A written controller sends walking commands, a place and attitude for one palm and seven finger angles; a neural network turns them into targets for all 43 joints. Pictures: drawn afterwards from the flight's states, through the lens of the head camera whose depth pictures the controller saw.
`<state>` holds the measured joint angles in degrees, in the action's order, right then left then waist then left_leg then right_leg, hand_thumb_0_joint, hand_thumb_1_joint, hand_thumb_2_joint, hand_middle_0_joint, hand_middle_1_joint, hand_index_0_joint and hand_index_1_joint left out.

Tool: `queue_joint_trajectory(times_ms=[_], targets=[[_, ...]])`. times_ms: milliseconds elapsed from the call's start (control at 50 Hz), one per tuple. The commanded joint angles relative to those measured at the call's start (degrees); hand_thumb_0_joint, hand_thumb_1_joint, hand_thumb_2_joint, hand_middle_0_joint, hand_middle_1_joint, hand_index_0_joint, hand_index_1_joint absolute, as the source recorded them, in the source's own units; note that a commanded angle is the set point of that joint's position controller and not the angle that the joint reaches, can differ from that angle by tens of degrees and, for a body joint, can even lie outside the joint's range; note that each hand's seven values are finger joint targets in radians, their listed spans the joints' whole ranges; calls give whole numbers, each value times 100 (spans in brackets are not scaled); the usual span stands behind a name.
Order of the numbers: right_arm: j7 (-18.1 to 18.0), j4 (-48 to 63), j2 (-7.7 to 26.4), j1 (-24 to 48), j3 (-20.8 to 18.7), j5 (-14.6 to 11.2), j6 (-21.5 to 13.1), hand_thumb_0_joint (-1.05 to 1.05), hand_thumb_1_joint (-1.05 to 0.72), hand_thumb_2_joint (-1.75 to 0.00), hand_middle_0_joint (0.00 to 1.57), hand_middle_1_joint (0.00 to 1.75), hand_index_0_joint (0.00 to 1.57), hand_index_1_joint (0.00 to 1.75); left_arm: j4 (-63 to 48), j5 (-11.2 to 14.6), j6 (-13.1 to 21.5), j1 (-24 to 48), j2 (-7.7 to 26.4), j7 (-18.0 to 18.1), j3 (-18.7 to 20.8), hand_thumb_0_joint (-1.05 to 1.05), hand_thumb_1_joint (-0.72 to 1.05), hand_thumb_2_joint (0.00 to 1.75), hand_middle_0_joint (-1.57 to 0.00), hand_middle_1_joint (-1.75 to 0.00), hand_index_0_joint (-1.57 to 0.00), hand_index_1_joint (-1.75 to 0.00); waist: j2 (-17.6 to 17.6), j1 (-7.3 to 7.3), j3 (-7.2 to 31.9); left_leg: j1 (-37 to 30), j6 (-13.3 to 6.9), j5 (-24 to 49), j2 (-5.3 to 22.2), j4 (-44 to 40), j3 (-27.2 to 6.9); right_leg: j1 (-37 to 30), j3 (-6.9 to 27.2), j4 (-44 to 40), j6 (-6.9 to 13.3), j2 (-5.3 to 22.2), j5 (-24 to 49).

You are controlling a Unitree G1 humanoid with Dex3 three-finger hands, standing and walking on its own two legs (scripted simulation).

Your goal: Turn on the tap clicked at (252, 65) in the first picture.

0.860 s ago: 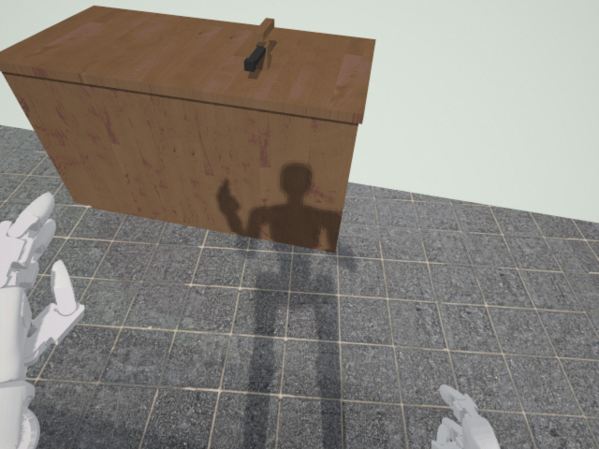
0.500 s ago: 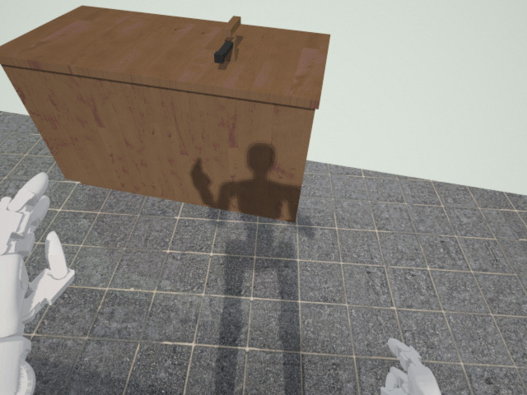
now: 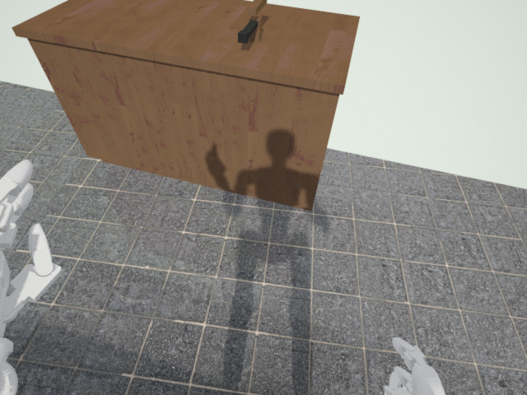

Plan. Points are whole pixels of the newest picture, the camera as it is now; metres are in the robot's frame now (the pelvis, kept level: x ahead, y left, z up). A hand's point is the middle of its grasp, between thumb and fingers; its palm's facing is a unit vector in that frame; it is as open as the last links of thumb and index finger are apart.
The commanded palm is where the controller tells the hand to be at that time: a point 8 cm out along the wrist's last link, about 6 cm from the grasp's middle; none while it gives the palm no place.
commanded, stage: walk to a spot facing it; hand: left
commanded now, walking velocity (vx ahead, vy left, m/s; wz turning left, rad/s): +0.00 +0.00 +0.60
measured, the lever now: (243, 37) +1.10 +0.12 +0.04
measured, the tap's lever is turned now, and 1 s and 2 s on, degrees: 0 0 0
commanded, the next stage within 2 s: none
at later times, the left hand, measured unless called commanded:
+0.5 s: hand out of the picture +0.10 +0.30 +0.18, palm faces +0.67 -0.64 -0.37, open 7.4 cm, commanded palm +0.04 +0.31 +0.19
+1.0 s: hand out of the picture +0.11 +0.28 +0.19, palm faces +0.76 -0.43 -0.48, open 7.4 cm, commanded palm +0.03 +0.29 +0.19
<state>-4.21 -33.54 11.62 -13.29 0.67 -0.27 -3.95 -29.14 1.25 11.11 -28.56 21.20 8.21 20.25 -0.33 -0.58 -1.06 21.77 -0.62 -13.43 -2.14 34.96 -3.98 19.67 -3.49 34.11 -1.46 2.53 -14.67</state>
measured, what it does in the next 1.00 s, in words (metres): steps on the spot, turning left: left foot, then right foot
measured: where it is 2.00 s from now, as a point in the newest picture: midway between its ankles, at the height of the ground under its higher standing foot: (230, 383)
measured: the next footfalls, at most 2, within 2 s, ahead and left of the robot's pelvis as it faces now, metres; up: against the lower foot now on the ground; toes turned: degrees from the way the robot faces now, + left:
left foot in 0.38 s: +0.00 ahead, +0.13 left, +0.00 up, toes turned +21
right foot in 0.76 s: +0.13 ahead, -0.09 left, +0.00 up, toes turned +21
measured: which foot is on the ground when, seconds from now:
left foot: down 0.00-0.14, up 0.16-0.36, down 0.38-0.76, up 0.78-1.00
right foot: down 0.00-0.40, up 0.42-0.74, down 0.76-1.00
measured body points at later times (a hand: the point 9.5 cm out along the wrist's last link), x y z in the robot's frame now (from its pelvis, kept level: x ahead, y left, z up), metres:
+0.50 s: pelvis -0.02 -0.01 +0.00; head -0.02 +0.02 +0.45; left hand +0.06 +0.33 +0.20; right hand +0.21 -0.18 -0.08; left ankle -0.04 +0.11 -0.73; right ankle +0.02 -0.13 -0.66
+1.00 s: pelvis +0.07 -0.03 +0.02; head +0.10 -0.04 +0.47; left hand +0.06 +0.29 +0.21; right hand +0.34 -0.16 -0.09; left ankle +0.00 +0.12 -0.64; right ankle +0.09 -0.11 -0.73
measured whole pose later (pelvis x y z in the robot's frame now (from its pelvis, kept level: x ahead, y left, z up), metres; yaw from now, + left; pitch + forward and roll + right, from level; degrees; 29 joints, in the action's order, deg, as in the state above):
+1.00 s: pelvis +0.07 -0.03 +0.02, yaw +36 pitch +0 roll +3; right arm -4.5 -36.9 15.1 -12.9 -2.1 0.8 -2.6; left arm -26.8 0.6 11.5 -28.5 20.7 7.7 19.1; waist -0.4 -0.3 -1.9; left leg 33.5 2.0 -16.2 4.3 62.9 4.0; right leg 9.7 -13.5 27.1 2.2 6.5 -17.1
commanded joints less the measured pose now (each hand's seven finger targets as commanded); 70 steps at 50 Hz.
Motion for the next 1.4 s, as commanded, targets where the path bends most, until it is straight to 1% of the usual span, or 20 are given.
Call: queue_joint_trajectory(times_ms=[0,80,120,160,240,340,380,400,520,680,700,740,760,860,1080,1140,1160,1180,1200,1380], targets=[[-83,892,695,542,-282,41,-394,0,-90,-90,20,30,20,30,-1381,21,373,446,766,103,542,0,90,90,-20,-30,-20,-30,1260,64,747,583,-573,335,1160,-1533,-1655,-951,261,579,-114,-169,-710],[-33,836,655,561,-305,28,-405,0,-90,-90,20,30,20,30,-1227,24,315,166,816,84,608,0,90,90,-20,-30,-20,-30,645,131,919,604,-435,583,875,-795,-1328,-1402,626,-485,50,83,-123],[-6,930,550,522,-327,-32,-314,0,-90,-90,20,30,20,30,-1121,58,218,286,1006,137,713,0,90,90,-20,-30,-20,-30,-921,104,816,993,121,-785,52,867,95,-1115,1827,-1473,665,1508,-501],[-26,842,596,530,-332,48,-271,0,-90,-90,20,30,20,30,-1045,51,189,459,991,199,670,0,90,90,-20,-30,-20,-30,-861,97,584,1102,218,-1288,237,2883,158,-659,2097,-1748,1094,2183,139],[-118,897,440,736,-175,95,-145,0,-90,-90,20,30,20,30,-1042,-42,225,584,1054,167,689,0,90,90,-20,-30,-20,-30,-856,100,386,101,169,-1256,628,1815,462,-119,419,-1288,727,1734,877],[-192,926,455,421,-209,130,-237,0,-90,-90,20,30,20,30,-1592,113,208,696,952,288,594,0,90,90,-20,-30,-20,-30,-294,-43,684,-1124,-24,-903,218,-785,1139,-116,67,-44,336,1345,-705],[-154,942,736,396,-259,92,-377,0,-90,-90,20,30,20,30,-1930,115,381,726,830,293,521,0,90,90,-20,-30,-20,-30,2281,-101,557,-2058,-1223,523,2189,-1806,-2382,1874,-480,2852,-284,-31,-2071],[-86,741,579,281,-237,105,-427,0,-90,-90,20,30,20,30,-1601,-86,456,817,1021,242,672,0,90,90,-20,-30,-20,-30,2111,-147,497,-1750,-1536,80,2608,-1954,-3464,2274,278,3712,-157,220,-2139],[63,600,654,382,-347,-19,-507,0,-90,-90,20,30,20,30,-1531,-64,388,587,636,65,368,0,90,90,-20,-30,-20,-30,1502,-6,331,-786,-1036,-838,1415,-1841,-1248,1267,-75,2712,-246,110,-818],[-67,509,585,568,-198,92,-486,0,-90,-90,20,30,20,30,-799,-31,211,955,666,36,334,0,90,90,-20,-30,-20,-30,1225,125,181,170,-872,-1900,1239,-1468,-1221,-814,-485,-183,-182,-294,-972],[-65,519,572,625,-193,88,-438,0,-90,-90,20,30,20,30,-743,-59,159,954,689,28,331,0,90,90,-20,-30,-20,-30,864,190,273,693,-670,-1901,1033,-856,-897,-1548,-252,-832,-70,-135,-988],[-52,638,382,752,-199,70,-354,0,-90,-90,20,30,20,30,-821,-95,69,1141,1110,55,493,0,90,90,-20,-30,-20,-30,-1710,250,407,2438,-63,-2079,-48,2709,431,-2343,3402,-2334,1029,2388,-2280],[-33,655,643,886,-312,147,-428,0,-90,-90,20,30,20,30,-1004,-37,154,1396,1205,122,574,0,90,90,-20,-30,-20,-30,-1510,202,326,2455,37,-1581,217,3694,7,-1829,3964,-2582,1177,2765,-2376],[-59,486,539,851,-264,110,-167,0,-90,-90,20,30,20,30,-844,-35,354,622,1106,76,714,0,90,90,-20,-30,-20,-30,-626,71,154,2171,312,-428,692,3910,357,-1410,839,-1993,788,1830,36],[-37,973,500,532,-383,63,-203,0,-90,-90,20,30,20,30,-1307,30,297,571,895,382,670,0,90,90,-20,-30,-20,-30,-1153,337,435,718,56,-491,501,319,1619,-1934,-108,-1275,880,1790,1784],[-104,968,552,289,-424,59,-208,0,-90,-90,20,30,20,30,-1557,35,309,937,870,424,511,0,90,90,-20,-30,-20,-30,-520,-50,993,-1258,-97,43,74,-728,1891,-1247,-706,819,479,1434,2632],[-118,993,655,271,-445,40,-209,0,-90,-90,20,30,20,30,-1669,27,403,1058,934,425,570,0,90,90,-20,-30,-20,-30,461,-195,1297,-2461,-439,232,641,-908,848,-164,-858,2250,175,1123,1912],[-52,1005,756,383,-430,63,-231,0,-90,-90,20,30,20,30,-1791,59,502,1019,898,423,610,0,90,90,-20,-30,-20,-30,2071,-77,1372,-3198,-1259,1706,2274,-1307,-1817,1348,-653,3797,-110,227,-1391],[74,999,699,419,-361,17,-261,0,-90,-90,20,30,20,30,-1639,-42,555,1226,1064,400,590,0,90,90,-20,-30,-20,-30,1624,-69,1079,-2958,-1623,2409,2662,-1544,-2815,1928,-25,4471,18,54,-2090],[58,626,521,492,-286,-7,-480,0,-90,-90,20,30,20,30,-1362,93,534,234,761,119,765,0,90,90,-20,-30,-20,-30,1377,121,426,127,-916,-1233,1680,-2096,-49,-30,-517,1381,-212,351,-640]])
